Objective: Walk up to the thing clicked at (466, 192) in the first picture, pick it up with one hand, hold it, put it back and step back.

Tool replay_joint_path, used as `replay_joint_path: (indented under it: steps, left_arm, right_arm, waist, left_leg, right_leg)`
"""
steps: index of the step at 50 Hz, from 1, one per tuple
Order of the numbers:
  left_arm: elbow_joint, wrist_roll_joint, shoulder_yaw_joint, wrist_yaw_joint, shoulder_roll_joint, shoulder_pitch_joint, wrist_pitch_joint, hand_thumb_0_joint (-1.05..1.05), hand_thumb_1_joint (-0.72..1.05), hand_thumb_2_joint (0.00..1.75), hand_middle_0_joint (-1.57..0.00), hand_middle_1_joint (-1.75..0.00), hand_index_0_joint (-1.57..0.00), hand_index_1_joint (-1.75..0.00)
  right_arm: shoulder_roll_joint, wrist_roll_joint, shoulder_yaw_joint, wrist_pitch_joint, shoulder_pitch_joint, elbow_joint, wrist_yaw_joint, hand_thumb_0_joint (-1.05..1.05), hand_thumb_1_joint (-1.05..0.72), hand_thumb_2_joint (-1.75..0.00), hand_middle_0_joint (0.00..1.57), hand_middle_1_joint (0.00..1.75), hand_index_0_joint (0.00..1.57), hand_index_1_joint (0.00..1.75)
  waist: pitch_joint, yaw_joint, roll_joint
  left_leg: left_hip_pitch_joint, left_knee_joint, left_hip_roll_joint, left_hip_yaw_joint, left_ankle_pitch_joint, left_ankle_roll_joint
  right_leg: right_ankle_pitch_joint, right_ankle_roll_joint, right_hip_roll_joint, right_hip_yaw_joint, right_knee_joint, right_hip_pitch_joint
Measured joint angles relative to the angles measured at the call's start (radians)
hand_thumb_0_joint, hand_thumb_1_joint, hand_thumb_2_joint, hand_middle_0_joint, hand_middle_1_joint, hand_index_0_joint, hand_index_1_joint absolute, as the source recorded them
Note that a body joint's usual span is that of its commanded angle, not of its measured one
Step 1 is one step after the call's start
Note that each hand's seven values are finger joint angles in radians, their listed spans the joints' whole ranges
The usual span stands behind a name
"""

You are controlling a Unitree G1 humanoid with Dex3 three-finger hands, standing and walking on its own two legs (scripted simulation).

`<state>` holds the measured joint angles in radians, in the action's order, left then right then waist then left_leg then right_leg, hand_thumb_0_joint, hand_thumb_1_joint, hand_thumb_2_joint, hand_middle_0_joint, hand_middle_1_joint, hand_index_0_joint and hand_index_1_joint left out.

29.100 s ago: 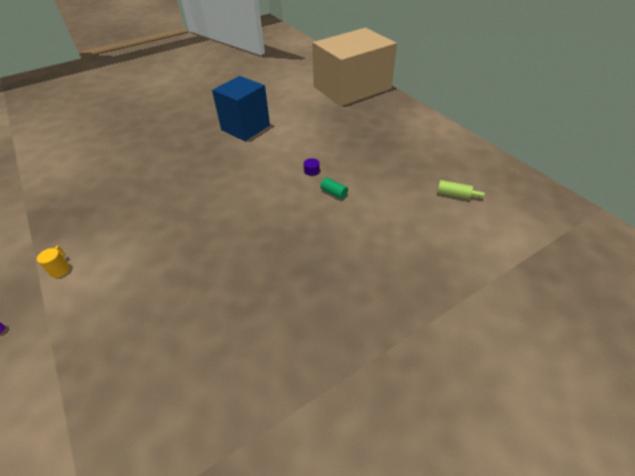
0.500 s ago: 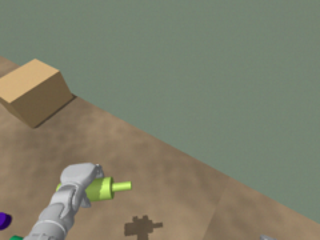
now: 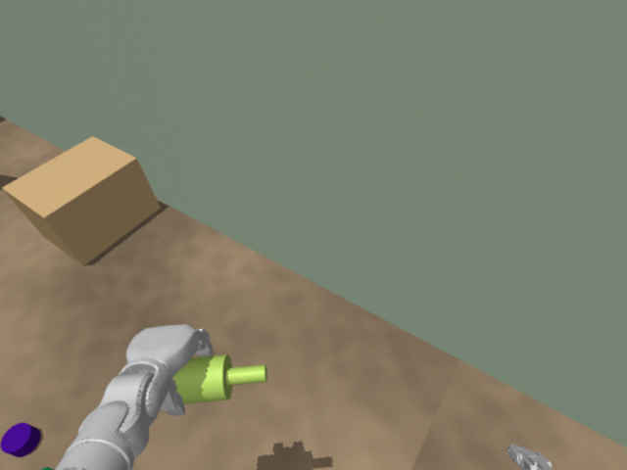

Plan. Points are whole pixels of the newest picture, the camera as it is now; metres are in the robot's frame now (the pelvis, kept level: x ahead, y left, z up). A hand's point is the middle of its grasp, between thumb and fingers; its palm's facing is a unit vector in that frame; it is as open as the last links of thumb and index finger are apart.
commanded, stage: hold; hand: left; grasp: from above
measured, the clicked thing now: (197, 379) +0.30 +0.20 -0.09
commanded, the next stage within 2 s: crouch in 1.20 s
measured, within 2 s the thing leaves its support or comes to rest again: neither
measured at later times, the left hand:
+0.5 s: hand (169, 390) +0.26 +0.22 -0.04, palm faces -0.47 -0.04 -0.88, open 9.2 cm
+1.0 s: hand (168, 388) +0.27 +0.22 -0.04, palm faces -0.48 -0.04 -0.88, open 9.2 cm
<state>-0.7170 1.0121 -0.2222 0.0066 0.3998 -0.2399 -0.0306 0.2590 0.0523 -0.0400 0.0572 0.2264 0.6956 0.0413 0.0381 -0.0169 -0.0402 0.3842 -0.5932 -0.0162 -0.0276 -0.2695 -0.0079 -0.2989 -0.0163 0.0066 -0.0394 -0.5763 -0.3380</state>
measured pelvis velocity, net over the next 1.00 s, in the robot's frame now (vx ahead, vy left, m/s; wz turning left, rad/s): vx -0.01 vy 0.00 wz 0.00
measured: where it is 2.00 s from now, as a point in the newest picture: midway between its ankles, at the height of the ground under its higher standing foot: outside the picture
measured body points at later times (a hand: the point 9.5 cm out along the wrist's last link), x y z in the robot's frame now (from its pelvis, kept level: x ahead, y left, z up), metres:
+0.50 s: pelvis -0.02 +0.00 +0.00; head -0.01 -0.02 +0.45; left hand +0.28 +0.22 +0.01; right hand +0.13 -0.26 -0.11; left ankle +0.02 +0.11 -0.73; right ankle +0.00 -0.13 -0.73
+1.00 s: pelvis -0.01 +0.00 +0.01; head +0.00 -0.02 +0.46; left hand +0.29 +0.22 +0.01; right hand +0.14 -0.25 -0.10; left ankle +0.02 +0.11 -0.73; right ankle +0.00 -0.13 -0.73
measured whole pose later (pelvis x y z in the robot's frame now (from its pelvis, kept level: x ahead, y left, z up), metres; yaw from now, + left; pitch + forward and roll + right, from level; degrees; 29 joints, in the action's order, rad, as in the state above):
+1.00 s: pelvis -0.01 +0.00 +0.01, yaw +0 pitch +0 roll +0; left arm -0.64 1.00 -0.24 -0.03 0.41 -0.21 -0.04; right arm 0.25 0.06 -0.02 0.07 0.16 0.70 0.06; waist 0.00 0.01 -0.04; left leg 0.29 -0.49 -0.01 -0.03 -0.21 0.00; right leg -0.25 -0.01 0.00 -0.04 -0.49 -0.25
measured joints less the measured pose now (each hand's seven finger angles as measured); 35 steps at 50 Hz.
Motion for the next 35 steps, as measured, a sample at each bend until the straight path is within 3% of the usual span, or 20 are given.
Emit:
replay_joint_path:
  steps: [17, 35]
  left_arm:
    - [0.032, -0.009, -0.013, -0.003, -0.001, 0.013, -0.003, -0.01, 0.17, 0.29, -0.77, -0.45, -0.8, -0.38]
    - [0.09, -0.023, -0.013, -0.052, 0.011, 0.038, -0.007, -0.01, 0.15, 0.32, -0.76, -0.46, -0.79, -0.39]
  right_arm:
    - [-0.001, 0.004, 0.012, -0.001, -0.03, 0.009, 0.011, 0.01, -0.91, -0.9, 0.2, 0.3, 0.2, 0.3]
    - [-0.005, 0.01, 0.026, 0.0, -0.057, -0.004, 0.019, 0.01, -0.91, -0.9, 0.2, 0.3, 0.2, 0.3]
  waist:
    - [-0.02, 0.01, -0.004]
    - [-0.035, 0.021, -0.009]
  left_leg:
    - [-0.043, 0.047, 0.001, -0.001, 0.043, 0.002]
    - [-0.083, 0.089, 0.004, 0.0, 0.064, 0.002]
  right_leg:
    - [0.037, 0.001, -0.001, -0.001, 0.035, 0.037]
    - [0.052, 0.002, -0.004, -0.001, 0.067, 0.073]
